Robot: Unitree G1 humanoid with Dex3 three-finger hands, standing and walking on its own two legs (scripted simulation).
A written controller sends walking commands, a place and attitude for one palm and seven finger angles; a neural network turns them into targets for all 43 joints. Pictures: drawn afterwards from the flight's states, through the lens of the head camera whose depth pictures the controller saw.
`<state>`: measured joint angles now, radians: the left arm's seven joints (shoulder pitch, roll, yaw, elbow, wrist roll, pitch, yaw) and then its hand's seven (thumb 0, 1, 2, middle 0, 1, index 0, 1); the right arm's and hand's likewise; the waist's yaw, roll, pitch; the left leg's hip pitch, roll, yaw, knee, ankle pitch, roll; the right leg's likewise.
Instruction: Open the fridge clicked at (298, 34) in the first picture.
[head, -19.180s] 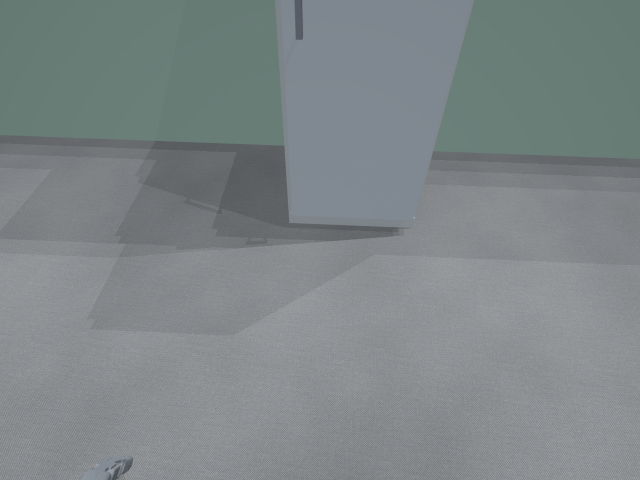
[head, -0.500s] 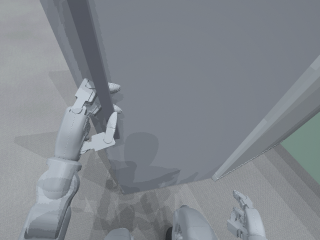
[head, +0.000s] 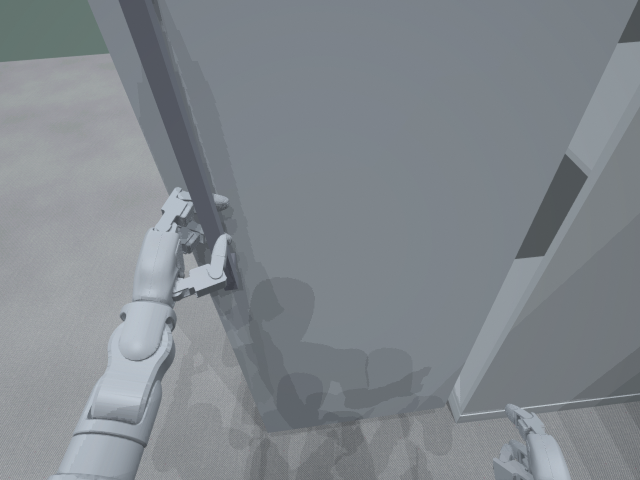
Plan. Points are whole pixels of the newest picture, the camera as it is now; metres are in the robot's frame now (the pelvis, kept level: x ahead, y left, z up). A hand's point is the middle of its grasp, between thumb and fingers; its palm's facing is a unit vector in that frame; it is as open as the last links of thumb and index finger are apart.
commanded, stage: stop walking and hold the door back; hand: left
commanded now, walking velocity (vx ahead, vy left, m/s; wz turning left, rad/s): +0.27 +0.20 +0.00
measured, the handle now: (197, 168) +0.37 +0.17 +0.24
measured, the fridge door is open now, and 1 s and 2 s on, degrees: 91 79 80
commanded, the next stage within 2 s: none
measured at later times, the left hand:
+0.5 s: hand (219, 246) +0.33 +0.15 +0.15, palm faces +0.16 -0.95 -0.25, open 6.8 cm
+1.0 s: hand (219, 203) +0.41 +0.17 +0.15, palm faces +0.04 -0.97 -0.22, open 6.8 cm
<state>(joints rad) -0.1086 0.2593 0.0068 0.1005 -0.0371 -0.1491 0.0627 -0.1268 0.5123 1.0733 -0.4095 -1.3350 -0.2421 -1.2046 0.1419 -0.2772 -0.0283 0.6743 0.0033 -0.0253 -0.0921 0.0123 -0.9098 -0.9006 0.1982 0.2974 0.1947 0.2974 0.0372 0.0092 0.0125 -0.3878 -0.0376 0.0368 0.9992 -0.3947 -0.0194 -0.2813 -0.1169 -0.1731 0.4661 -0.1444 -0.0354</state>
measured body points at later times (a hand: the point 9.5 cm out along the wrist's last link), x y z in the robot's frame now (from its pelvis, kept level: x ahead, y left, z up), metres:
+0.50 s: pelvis -0.12 -0.03 -0.02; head -0.10 -0.06 +0.43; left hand +0.32 +0.20 +0.17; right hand -0.08 -0.27 -0.17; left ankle -0.09 +0.13 -0.74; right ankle -0.09 -0.14 -0.75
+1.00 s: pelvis -0.08 +0.02 -0.01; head -0.05 +0.01 +0.44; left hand +0.40 +0.22 +0.17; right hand -0.03 -0.30 -0.11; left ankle -0.04 +0.14 -0.74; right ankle -0.09 -0.14 -0.74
